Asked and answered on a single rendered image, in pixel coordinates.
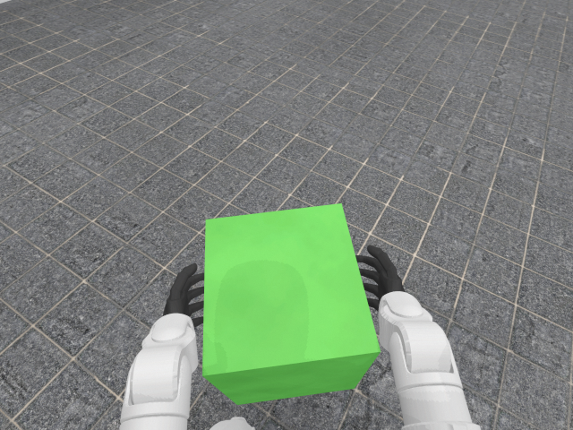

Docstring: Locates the left robot forearm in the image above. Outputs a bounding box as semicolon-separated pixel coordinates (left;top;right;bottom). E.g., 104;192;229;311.
119;314;198;430

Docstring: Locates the carton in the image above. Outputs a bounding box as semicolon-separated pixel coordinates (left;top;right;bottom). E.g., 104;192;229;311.
202;203;381;405

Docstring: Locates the robot left hand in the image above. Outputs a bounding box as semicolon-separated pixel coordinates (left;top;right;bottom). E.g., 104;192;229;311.
163;263;204;327

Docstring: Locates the right robot forearm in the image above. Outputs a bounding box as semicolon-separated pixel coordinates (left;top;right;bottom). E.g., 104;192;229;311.
378;291;481;430

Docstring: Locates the robot right hand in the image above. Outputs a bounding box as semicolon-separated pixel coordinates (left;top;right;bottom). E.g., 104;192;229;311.
355;245;405;312

